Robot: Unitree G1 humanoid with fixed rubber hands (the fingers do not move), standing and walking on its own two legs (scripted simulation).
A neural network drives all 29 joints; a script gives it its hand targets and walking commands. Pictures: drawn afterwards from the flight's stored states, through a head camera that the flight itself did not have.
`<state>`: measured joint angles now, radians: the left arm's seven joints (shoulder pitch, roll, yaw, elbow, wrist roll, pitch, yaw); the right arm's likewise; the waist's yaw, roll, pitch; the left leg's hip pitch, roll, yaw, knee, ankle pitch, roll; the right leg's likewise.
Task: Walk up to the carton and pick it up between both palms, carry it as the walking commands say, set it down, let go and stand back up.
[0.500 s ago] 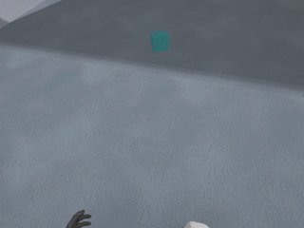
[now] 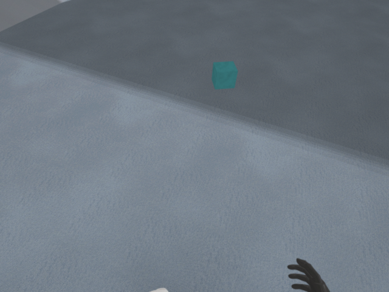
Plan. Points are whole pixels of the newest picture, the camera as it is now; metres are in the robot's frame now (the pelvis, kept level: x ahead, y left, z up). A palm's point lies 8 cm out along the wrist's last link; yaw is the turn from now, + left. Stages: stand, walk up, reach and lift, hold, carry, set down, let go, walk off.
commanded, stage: walk up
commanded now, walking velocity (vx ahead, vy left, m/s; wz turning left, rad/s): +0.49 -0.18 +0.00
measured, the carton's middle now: (224, 75) +1.79 -0.18 -0.68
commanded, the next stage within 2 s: none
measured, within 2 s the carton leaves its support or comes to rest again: neither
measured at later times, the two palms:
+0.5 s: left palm (154, 187) +0.39 +0.15 -0.11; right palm out of the picture +0.13 -0.31 -0.13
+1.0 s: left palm (139, 200) +0.37 +0.19 -0.14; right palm (281, 127) +0.65 -0.25 -0.11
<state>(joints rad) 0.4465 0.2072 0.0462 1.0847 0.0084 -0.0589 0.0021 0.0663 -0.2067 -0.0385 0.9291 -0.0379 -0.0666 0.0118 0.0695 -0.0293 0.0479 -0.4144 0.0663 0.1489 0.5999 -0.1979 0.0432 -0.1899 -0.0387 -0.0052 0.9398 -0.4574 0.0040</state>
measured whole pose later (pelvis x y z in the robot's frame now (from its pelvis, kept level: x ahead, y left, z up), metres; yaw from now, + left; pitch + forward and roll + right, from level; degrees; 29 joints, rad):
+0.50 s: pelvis +0.24 -0.08 +0.00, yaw +0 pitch +1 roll +0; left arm 0.04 0.20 0.05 0.93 0.05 -0.07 -0.04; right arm 0.47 -0.20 -0.04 1.08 -0.03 -0.06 0.00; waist -0.07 0.02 0.06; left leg -0.16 0.14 0.07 0.82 -0.50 -0.02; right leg -0.43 -0.06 -0.15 0.57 -0.14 -0.02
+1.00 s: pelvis +0.49 -0.03 +0.00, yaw +0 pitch +1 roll -1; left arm 0.50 0.18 0.04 1.12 0.00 -0.07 0.01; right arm 0.03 -0.20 -0.05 0.94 -0.04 -0.06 0.03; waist 0.07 -0.01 0.02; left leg -0.44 0.09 0.14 0.57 -0.14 0.00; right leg 0.00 -0.12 -0.13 0.53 -0.46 0.05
